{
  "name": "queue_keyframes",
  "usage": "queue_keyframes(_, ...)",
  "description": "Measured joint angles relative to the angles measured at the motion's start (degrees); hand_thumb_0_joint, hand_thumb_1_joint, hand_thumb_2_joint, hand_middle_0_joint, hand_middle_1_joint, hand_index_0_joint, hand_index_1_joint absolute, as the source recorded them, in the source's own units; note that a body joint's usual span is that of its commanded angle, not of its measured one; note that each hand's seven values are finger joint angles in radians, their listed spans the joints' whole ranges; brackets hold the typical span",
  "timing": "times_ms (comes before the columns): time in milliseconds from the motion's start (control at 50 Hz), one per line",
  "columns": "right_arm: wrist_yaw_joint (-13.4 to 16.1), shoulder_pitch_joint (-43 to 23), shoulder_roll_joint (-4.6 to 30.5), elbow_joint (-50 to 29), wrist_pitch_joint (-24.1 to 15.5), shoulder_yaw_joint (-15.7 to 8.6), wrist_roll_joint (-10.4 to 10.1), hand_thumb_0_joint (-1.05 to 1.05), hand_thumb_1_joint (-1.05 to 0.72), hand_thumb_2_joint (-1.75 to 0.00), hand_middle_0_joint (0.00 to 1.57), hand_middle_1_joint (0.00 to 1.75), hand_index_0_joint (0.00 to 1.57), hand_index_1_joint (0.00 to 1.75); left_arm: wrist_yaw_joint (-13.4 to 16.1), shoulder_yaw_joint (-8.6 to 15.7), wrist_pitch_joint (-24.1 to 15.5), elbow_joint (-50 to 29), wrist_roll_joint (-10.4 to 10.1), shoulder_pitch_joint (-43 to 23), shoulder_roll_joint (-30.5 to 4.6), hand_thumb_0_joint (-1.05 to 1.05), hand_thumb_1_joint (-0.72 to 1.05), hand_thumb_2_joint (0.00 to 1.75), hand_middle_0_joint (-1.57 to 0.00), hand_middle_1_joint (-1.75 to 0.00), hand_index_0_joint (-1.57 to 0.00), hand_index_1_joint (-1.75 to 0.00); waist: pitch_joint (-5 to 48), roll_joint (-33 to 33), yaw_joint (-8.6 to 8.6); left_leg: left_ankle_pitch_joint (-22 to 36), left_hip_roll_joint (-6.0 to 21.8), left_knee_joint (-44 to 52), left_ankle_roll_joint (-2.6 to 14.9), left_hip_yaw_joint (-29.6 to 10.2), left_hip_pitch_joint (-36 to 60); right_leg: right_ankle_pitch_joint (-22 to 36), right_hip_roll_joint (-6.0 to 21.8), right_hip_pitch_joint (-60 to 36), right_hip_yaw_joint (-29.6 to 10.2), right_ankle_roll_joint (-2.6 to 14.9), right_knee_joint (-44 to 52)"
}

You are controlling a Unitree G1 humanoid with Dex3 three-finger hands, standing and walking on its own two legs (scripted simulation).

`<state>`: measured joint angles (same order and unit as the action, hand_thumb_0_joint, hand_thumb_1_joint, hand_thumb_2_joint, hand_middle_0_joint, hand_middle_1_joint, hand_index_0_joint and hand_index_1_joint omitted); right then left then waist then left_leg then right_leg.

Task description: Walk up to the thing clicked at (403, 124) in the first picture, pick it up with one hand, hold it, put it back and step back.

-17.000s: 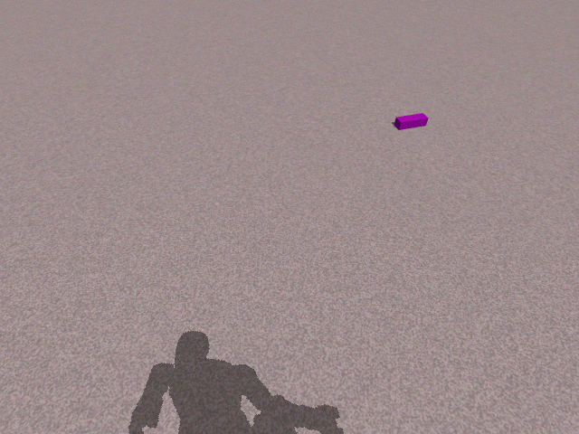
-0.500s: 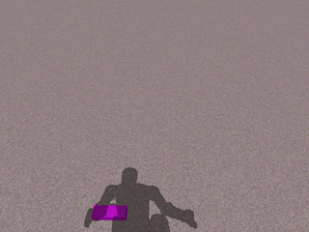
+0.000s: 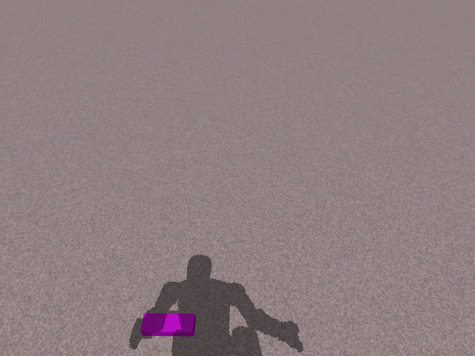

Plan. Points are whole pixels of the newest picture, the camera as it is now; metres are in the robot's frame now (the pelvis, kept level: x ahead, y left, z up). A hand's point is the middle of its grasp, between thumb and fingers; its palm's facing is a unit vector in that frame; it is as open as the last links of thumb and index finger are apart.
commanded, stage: rise first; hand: left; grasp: from above
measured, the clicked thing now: (169, 324) +0.43 +0.28 -0.75
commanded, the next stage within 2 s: none
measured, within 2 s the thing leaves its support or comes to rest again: neither
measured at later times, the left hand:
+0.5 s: hand out of the picture +0.15 +0.26 -0.19, palm faces -0.08 -0.91 -0.40, open 12.2 cm
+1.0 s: hand out of the picture +0.13 +0.27 -0.24, palm faces -0.18 -0.86 -0.48, open 14.2 cm
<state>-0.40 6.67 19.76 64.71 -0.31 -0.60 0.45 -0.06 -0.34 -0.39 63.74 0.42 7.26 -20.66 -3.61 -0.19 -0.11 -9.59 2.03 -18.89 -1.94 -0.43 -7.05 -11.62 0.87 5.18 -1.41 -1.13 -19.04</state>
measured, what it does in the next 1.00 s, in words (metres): lowers itself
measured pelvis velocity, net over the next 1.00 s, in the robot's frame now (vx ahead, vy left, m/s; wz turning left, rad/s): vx -0.01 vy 0.01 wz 0.01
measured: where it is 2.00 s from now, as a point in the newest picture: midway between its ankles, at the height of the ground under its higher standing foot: outside the picture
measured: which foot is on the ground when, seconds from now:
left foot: down 0.00-1.00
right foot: down 0.00-1.00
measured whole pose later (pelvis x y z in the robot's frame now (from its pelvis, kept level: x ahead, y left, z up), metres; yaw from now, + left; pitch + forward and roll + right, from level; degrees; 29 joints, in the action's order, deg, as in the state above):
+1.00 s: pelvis -0.01 +0.01 -0.11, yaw +0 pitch +19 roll -2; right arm 0.6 10.2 12.8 30.8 -7.5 -2.1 -0.2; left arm -0.3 7.9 12.2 23.8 15.9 15.5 -19.1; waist 7.1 0.4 -1.4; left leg -31.4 2.0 -69.4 -1.4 -3.5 -57.5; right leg -32.9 0.0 53.4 0.1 -2.0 -67.0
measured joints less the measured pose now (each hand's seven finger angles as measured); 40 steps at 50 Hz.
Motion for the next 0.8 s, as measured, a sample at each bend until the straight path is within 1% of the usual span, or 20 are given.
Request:
queue_keyframes(100,0.0,0.1,0.1,-0.1,-0.1,0.0,0.0,0.01,-0.91,-0.9,0.2,0.3,0.2,0.3,0.0,0.0,0.0,-0.1,0.0,-0.1,0.0,0.0,0.9,0.9,-0.21,-0.3,-0.2,-0.3,0.0,0.0,0.03,-0.1,0.0,0.0,0.02,0.0,-0.1,-0.1,0.0,0.1,0.0,-0.03,0.0)
queue_keyframes(120,0.4,0.9,0.1,-2.1,0.2,0.2,-0.8,0.01,-0.91,-0.9,0.2,0.3,0.2,0.3,0.2,0.4,0.0,-1.5,-0.5,0.4,0.3,0.01,0.9,0.91,-0.2,-0.31,-0.2,-0.31,0.5,0.1,-0.16,-0.4,-0.1,-0.9,0.09,-0.2,-1.4,-0.4,0.1,1.2,0.2,-0.04,-0.8)
queue_keyframes(140,1.0,2.1,0.0,-4.9,-0.5,0.2,-1.7,0.01,-0.92,-0.9,0.2,0.3,0.2,0.3,0.6,0.8,-0.4,-2.9,-1.0,0.0,0.7,0.01,0.88,0.91,-0.2,-0.32,-0.2,-0.32,0.5,0.3,-0.24,-0.8,-0.2,-2.3,0.16,-0.5,-3.0,-0.9,0.2,2.7,0.4,-0.06,-2.1)
queue_keyframes(180,1.8,3.4,-0.5,-9.1,-1.8,0.3,-2.7,0.01,-0.93,-0.9,0.2,0.3,0.2,0.3,0.8,2.7,-1.5,-2.9,-0.9,-3.0,1.8,0.01,0.84,0.92,-0.2,-0.37,-0.19,-0.37,0.1,0.5,-0.32,-1.7,-0.4,-5.1,0.25,-1.0,-6.2,-1.9,0.3,5.6,0.9,-0.07,-4.9)
queue_keyframes(220,2.1,3.6,-1.7,-12.1,-2.2,0.0,-2.8,0.01,-0.93,-0.9,0.2,0.3,0.2,0.3,0.2,4.4,-1.3,-2.2,0.1,-6.4,2.1,0.01,0.76,0.93,-0.19,-0.44,-0.18,-0.45,0.1,0.5,-0.46,-2.7,-0.4,-8.1,0.2,-1.2,-9.8,-3.0,0.2,9.2,0.9,-0.04,-7.9)
queue_keyframes(240,2.3,3.6,-2.4,-13.3,-2.4,-0.2,-2.6,0.01,-0.93,-0.9,0.2,0.3,0.2,0.3,-0.3,5.3,-1.2,-2.1,1.1,-7.9,1.9,0.01,0.71,0.93,-0.19,-0.49,-0.18,-0.49,0.3,0.3,-0.58,-3.2,-0.3,-9.7,0.17,-1.2,-11.7,-3.5,0.1,11.1,0.9,-0.03,-9.5)
queue_keyframes(280,2.1,3.9,-3.8,-15.5,-2.7,-0.7,-2.1,0.01,-0.93,-0.9,0.2,0.3,0.2,0.3,-1.4,7.0,-1.4,-1.7,3.5,-10.2,1.3,0.01,0.61,0.94,-0.17,-0.59,-0.16,-0.59,1.5,-0.1,-1.01,-4.5,-0.2,-13.2,0.08,-1.2,-15.8,-4.9,0.0,15.4,0.8,0.04,-13.1)
queue_keyframes(320,1.8,4.6,-5.1,-17.6,-2.6,-1.2,-1.7,0.01,-0.93,-0.9,0.2,0.3,0.2,0.3,-2.1,8.5,-0.8,-2.9,5.9,-10.9,0.9,0.01,0.49,0.94,-0.15,-0.69,-0.15,-0.69,2.6,-0.5,-1.21,-6.1,-0.1,-16.5,0.03,-1.0,-19.0,-6.3,-0.2,18.7,0.5,0.05,-16.4)
queue_keyframes(360,1.6,5.6,-5.9,-19.4,-2.4,-1.6,-1.6,0.01,-0.93,-0.9,0.2,0.3,0.2,0.3,-2.0,9.3,0.4,-5.8,7.3,-10.1,0.9,0.0,0.35,0.95,-0.13,-0.79,-0.13,-0.78,3.6,-0.6,-1.17,-7.3,-0.1,-18.8,0.07,-0.8,-20.9,-7.5,-0.2,20.6,0.2,0.02,-18.7)
queue_keyframes(440,1.2,7.0,-6.2,-22.6,-1.9,-1.6,-1.9,0.01,-0.93,-0.9,0.2,0.3,0.2,0.3,-1.4,8.8,4.3,-10.2,9.3,-7.7,1.4,0.0,0.07,0.97,-0.09,-0.93,-0.1,-0.92,5.4,0.0,-1.32,-9.5,-0.2,-22.6,0.28,-0.8,-24.0,-9.4,-0.1,23.4,0.2,-0.23,-21.9)
queue_keyframes(500,1.0,7.1,-6.1,-24.8,-2.3,-1.7,-1.9,0.01,-0.92,-0.9,0.2,0.3,0.2,0.3,-1.2,8.6,7.0,-13.3,10.0,-5.5,1.6,0.0,-0.13,0.98,-0.08,-0.99,-0.09,-0.98,6.3,0.4,-1.45,-11.3,-0.3,-26.2,0.45,-0.9,-27.1,-11.1,-0.1,26.4,0.1,-0.43,-25.3)
queue_keyframes(540,1.0,6.9,-6.1,-26.1,-3.0,-1.9,-1.8,0.01,-0.92,-0.9,0.2,0.3,0.2,0.3,-1.1,8.7,8.0,-15.5,10.4,-4.0,1.9,0.0,-0.24,0.99,-0.08,-1.02,-0.08,-1.01,6.8,0.4,-1.34,-12.5,-0.3,-28.8,0.53,-0.9,-29.6,-12.3,-0.1,28.8,0.1,-0.54,-27.9)
queue_keyframes(580,1.0,6.7,-6.0,-27.2,-3.7,-2.1,-1.6,0.01,-0.91,-0.9,0.2,0.3,0.2,0.3,-1.1,9.1,8.2,-18.1,10.8,-2.6,2.1,0.0,-0.33,0.99,-0.08,-1.03,-0.08,-1.03,7.2,0.3,-1.07,-13.9,-0.4,-31.7,0.57,-1.1,-32.2,-13.7,-0.1,31.3,0.1,-0.62,-30.7)
queue_keyframes(640,1.3,6.0,-5.9,-28.5,-4.7,-2.4,-1.4,0.01,-0.91,-0.9,0.2,0.3,0.2,0.3,-1.0,9.2,8.1,-22.6,11.9,-0.4,2.2,0.0,-0.42,1.0,-0.07,-1.04,-0.07,-1.05,7.7,0.0,-0.77,-15.8,-0.4,-36.1,0.61,-1.4,-36.1,-15.7,-0.2,35.0,0.3,-0.7,-34.8)
queue_keyframes(720,1.5,4.8,-6.0,-29.8,-5.4,-2.5,-1.1,0.01,-0.9,-0.9,0.2,0.3,0.2,0.3,-1.0,9.1,8.6,-28.3,13.4,2.3,2.1,0.0,-0.49,1.02,-0.07,-1.04,-0.06,-1.06,8.3,-0.1,-0.69,-18.0,-0.3,-40.8,0.58,-1.8,-40.2,-17.8,-0.3,38.8,0.6,-0.75,-39.2)
queue_keyframes(800,1.4,4.1,-6.3,-31.1,-5.8,-2.3,-1.0,0.01,-0.9,-0.9,0.2,0.3,0.2,0.3,-0.7,8.7,10.0,-33.1,14.0,4.8,2.0,0.0,-0.52,1.02,-0.07,-1.05,-0.05,-1.06,9.0,0.1,-0.85,-19.4,-0.2,-43.8,0.56,-2.2,-43.1,-19.0,-0.5,41.3,0.9,-0.78,-41.8)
